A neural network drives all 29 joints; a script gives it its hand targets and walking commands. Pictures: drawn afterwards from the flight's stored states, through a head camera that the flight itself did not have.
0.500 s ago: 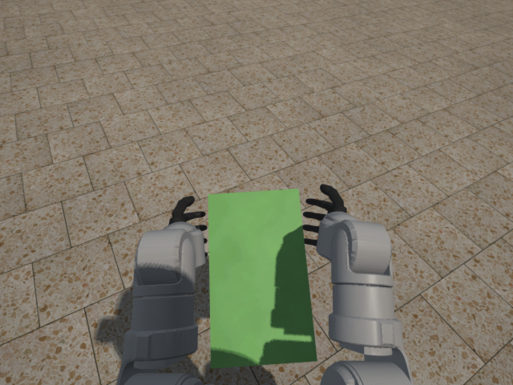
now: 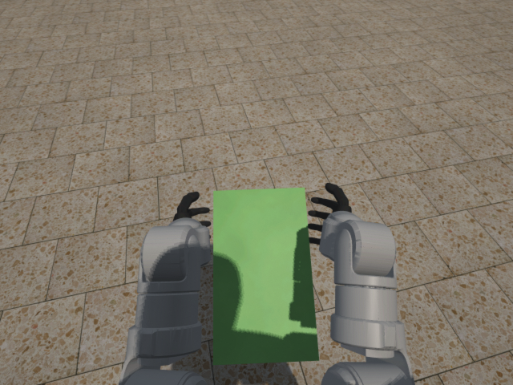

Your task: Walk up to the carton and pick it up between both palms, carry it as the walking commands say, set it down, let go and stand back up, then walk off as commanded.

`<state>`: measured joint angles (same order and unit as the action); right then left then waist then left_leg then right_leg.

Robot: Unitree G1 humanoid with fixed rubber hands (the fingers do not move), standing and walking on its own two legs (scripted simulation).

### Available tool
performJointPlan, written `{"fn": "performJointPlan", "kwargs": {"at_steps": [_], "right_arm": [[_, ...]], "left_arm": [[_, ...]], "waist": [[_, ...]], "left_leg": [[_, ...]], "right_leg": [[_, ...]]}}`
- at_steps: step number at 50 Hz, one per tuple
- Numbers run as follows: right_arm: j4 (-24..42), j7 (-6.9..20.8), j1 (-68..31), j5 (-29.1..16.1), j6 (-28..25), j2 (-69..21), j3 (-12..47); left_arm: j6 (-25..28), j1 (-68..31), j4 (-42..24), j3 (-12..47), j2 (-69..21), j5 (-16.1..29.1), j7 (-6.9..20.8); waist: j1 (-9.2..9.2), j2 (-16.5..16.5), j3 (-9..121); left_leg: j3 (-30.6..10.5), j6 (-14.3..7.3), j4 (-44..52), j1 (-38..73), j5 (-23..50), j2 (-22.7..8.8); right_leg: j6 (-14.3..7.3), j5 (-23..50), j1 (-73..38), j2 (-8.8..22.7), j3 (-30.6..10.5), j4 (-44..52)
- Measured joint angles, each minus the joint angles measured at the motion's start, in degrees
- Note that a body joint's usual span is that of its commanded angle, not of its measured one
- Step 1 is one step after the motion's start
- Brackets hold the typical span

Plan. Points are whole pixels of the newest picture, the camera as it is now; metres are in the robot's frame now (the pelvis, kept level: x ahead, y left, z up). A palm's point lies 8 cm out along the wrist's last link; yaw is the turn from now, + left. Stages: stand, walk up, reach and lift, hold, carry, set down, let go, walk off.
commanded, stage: carry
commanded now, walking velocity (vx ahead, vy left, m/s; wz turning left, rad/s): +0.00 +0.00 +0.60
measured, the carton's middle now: (261, 271) +0.33 -0.01 -0.03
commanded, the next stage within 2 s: none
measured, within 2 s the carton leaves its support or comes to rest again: neither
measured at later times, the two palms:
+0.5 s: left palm (78, 246) +0.31 +0.25 +0.10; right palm (233, 205) +0.37 +0.04 +0.10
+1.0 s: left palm out of the picture +0.28 +0.40 +0.10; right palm (123, 194) +0.40 +0.21 +0.10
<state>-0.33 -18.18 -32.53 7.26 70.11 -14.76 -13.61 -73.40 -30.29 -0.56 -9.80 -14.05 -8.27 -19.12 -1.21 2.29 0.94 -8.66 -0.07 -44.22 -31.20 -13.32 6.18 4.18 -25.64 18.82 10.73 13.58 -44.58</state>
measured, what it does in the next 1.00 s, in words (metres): steps to the left, turning left: right foot, then left foot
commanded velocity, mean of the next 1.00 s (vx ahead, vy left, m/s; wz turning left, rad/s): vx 0.00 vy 0.00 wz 0.60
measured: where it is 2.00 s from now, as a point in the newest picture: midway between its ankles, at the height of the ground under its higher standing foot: outside the picture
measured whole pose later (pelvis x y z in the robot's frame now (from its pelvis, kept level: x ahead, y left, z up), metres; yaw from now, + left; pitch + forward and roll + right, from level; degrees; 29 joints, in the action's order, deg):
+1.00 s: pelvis +0.06 +0.14 +0.00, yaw +32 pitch +2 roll +1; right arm -0.1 -17.3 -32.1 7.3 70.5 -14.7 -13.6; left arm -73.7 -30.4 -0.5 -9.9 -14.0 -8.3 -19.2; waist -1.3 -0.2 1.3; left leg -8.6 0.1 -45.5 -26.6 -20.8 7.2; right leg 5.0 -27.7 15.7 13.6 13.2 -54.2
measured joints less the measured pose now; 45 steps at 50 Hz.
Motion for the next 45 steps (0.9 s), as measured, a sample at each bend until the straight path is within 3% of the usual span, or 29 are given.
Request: {"fn": "performJointPlan", "kwargs": {"at_steps": [2,4,6,8,10,11,12,15,19,23,26,30,34,36,37,40,45], "right_arm": [[0.00,0.06,0.01,0.00,0.00,-0.01,0.00],[0.00,0.06,0.01,0.00,0.02,-0.02,-0.01],[0.00,0.09,-0.01,0.00,0.13,-0.03,-0.01],[0.00,0.09,-0.06,0.00,0.15,-0.03,-0.01],[0.00,0.09,-0.09,0.00,0.17,-0.04,-0.01],[0.00,0.09,-0.07,0.00,0.34,-0.04,-0.01],[0.00,0.09,0.05,0.00,0.52,-0.01,-0.01],[0.02,0.09,0.12,0.00,0.75,0.01,-0.01],[0.11,-0.01,0.12,0.00,0.72,0.03,0.00],[0.11,0.15,0.22,0.00,0.71,0.04,0.00],[0.11,0.18,0.22,0.00,0.69,0.02,-0.01],[0.11,0.20,0.21,0.00,0.65,0.02,-0.01],[0.11,0.24,0.16,0.01,0.49,0.01,-0.02],[0.11,0.27,0.27,0.00,0.46,0.03,-0.01],[0.10,0.27,0.37,0.00,0.47,0.04,-0.01],[0.18,0.27,0.37,0.00,0.48,0.07,-0.01],[0.18,0.27,0.38,0.00,0.44,0.09,-0.01]], "left_arm": [[0.00,-0.01,0.00,0.00,0.05,0.00,0.00],[-0.01,-0.03,0.00,0.01,0.06,0.00,0.00],[-0.02,-0.05,-0.01,0.00,0.09,0.00,0.00],[-0.03,-0.06,-0.02,-0.01,0.10,0.00,0.00],[-0.05,-0.03,-0.02,-0.03,0.09,0.00,0.00],[-0.19,-0.03,-0.01,-0.03,0.09,0.00,-0.04],[-0.39,-0.02,0.00,-0.03,0.05,0.00,-0.06],[-0.63,-0.03,-0.01,-0.02,0.03,0.00,-0.06],[-0.64,-0.08,0.00,-0.02,-0.04,0.00,-0.06],[-0.63,-0.08,0.01,-0.04,0.01,0.00,-0.05],[-0.64,-0.10,0.00,-0.04,0.04,0.00,-0.06],[-0.56,-0.10,-0.02,-0.04,0.04,0.00,-0.06],[-0.38,-0.11,-0.03,-0.04,0.05,0.00,-0.07],[-0.35,-0.10,-0.01,-0.04,0.02,0.00,-0.08],[-0.35,-0.10,-0.01,-0.03,0.01,0.00,-0.08],[-0.36,-0.15,-0.01,-0.03,-0.04,0.00,-0.08],[-0.36,-0.14,-0.01,-0.03,-0.07,0.00,-0.08]], "waist": [[-0.02,-0.50,-0.23],[-0.02,0.16,-0.64],[0.00,0.26,-0.83],[0.04,0.25,-0.63],[0.04,0.93,-0.87],[0.03,1.37,-1.02],[0.01,1.32,-1.01],[0.00,1.00,-0.28],[-0.02,0.64,1.00],[-0.06,-1.86,0.46],[-0.03,-0.79,-0.75],[0.01,-0.73,-2.22],[0.04,-0.56,-2.18],[-0.01,0.20,-2.23],[0.00,0.12,-2.13],[0.00,0.07,-0.96],[-0.01,0.11,0.80]], "left_leg": [[-0.41,-1.40,0.01,0.69,-1.07,1.74],[-2.15,-1.94,0.05,0.77,-1.14,2.19],[-4.04,-1.96,0.71,0.59,-0.41,2.58],[-5.37,-1.70,2.10,0.16,0.89,3.48],[-6.00,-1.46,3.92,0.38,2.37,4.44],[-6.02,-1.20,4.40,0.69,2.63,4.69],[-5.60,-0.93,4.11,0.77,0.66,5.02],[-1.44,-0.85,1.61,0.06,-6.68,2.64],[1.56,-0.85,1.48,0.35,-2.88,-0.69],[2.29,-3.15,1.46,2.26,-1.33,3.16],[-0.31,-4.14,1.59,2.75,-1.47,3.74],[-3.88,-4.12,3.75,3.55,0.26,4.97],[-5.09,-4.08,6.58,3.66,2.38,7.26],[-4.91,-3.81,6.66,3.88,2.08,7.80],[-4.10,-3.26,4.89,3.45,-2.14,7.85],[-0.34,-2.88,-2.39,0.96,-9.98,4.18],[-0.20,-2.88,-3.09,0.94,-7.74,-2.77]], "right_leg": [[0.44,-1.46,0.21,1.12,-0.35,-3.02],[0.73,-9.11,0.24,-1.68,-1.58,-4.81],[0.73,-11.79,0.27,-5.04,-2.35,-4.50],[0.41,-11.39,-0.13,-7.16,-2.44,-0.71],[-1.25,-3.58,-1.20,-7.53,-2.49,4.70],[-1.96,2.67,-1.70,-7.36,-2.46,6.44],[-2.48,3.87,-1.92,-6.79,-2.46,6.47],[-2.62,1.38,-2.73,-5.16,-2.16,6.25],[-0.83,-1.43,-3.89,-2.66,-0.66,4.09],[0.82,-3.09,-3.28,1.80,-0.76,-4.29],[1.30,-11.58,-1.07,-2.35,-2.49,-9.71],[1.26,-13.07,-0.03,-7.76,-3.13,-6.59],[0.33,-7.69,-0.82,-9.07,-3.24,4.13],[-2.58,4.22,-1.54,-8.71,-3.21,7.36],[-3.87,4.39,-1.76,-8.28,-3.20,7.13],[-4.96,1.28,-2.60,-7.27,-2.57,7.02],[-2.61,-2.68,-4.81,-4.15,0.06,4.60]]}}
